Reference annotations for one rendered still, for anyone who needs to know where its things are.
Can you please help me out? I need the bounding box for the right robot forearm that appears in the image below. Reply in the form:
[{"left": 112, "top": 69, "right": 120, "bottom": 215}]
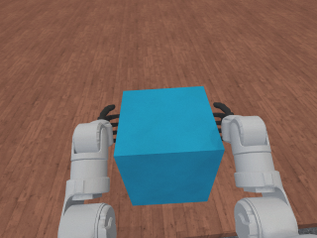
[{"left": 221, "top": 115, "right": 298, "bottom": 231}]

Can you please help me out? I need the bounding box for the robot left hand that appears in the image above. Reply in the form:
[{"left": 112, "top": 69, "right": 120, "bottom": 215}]
[{"left": 97, "top": 104, "right": 120, "bottom": 143}]

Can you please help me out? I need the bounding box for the left robot upper arm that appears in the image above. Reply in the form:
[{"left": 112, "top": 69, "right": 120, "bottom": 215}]
[{"left": 58, "top": 202, "right": 117, "bottom": 238}]

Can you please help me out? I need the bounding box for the right robot upper arm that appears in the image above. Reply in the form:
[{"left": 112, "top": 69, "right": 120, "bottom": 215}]
[{"left": 234, "top": 196, "right": 317, "bottom": 238}]

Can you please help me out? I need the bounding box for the carton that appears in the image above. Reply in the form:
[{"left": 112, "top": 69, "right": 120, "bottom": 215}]
[{"left": 113, "top": 86, "right": 225, "bottom": 206}]

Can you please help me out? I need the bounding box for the robot right hand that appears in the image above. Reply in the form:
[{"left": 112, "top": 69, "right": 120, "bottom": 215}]
[{"left": 213, "top": 102, "right": 234, "bottom": 141}]

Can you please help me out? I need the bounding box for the left robot forearm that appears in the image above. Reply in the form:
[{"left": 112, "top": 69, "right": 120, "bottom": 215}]
[{"left": 57, "top": 119, "right": 114, "bottom": 238}]

